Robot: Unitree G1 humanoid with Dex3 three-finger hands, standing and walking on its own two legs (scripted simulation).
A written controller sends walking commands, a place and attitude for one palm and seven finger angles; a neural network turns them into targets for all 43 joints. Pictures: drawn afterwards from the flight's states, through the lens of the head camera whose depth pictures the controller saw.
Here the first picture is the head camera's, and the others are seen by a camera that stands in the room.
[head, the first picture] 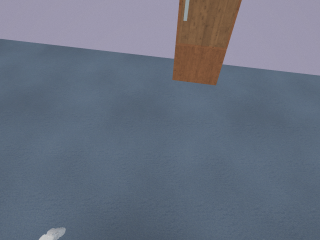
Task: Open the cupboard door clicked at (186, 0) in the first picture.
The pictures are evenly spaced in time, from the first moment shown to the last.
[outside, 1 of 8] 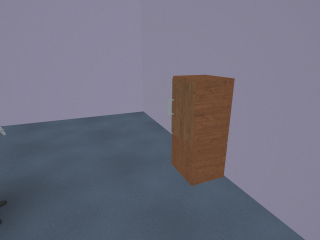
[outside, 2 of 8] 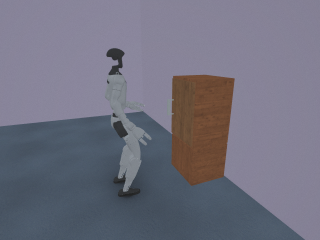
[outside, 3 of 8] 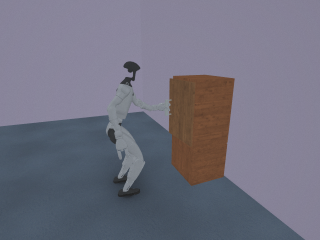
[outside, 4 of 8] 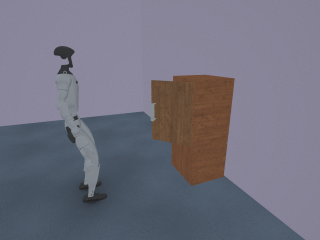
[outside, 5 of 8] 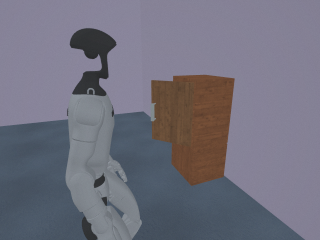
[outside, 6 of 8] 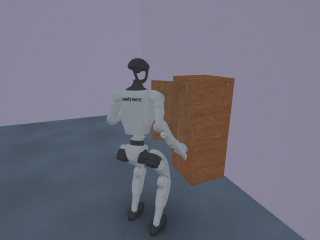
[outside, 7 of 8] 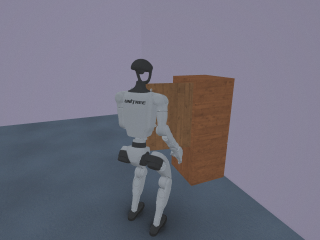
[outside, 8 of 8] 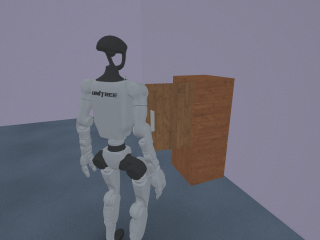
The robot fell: no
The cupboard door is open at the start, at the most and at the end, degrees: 0 82 82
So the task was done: yes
